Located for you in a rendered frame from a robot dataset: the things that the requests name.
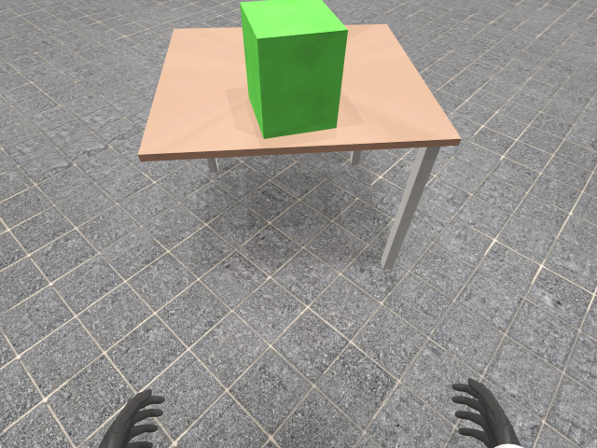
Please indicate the table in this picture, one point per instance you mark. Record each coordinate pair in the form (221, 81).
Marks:
(202, 110)

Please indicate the carton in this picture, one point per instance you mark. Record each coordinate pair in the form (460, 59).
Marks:
(294, 56)

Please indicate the left robot hand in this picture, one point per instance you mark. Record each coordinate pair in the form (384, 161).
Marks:
(122, 430)

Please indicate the right robot hand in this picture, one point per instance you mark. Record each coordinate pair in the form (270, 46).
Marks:
(493, 420)

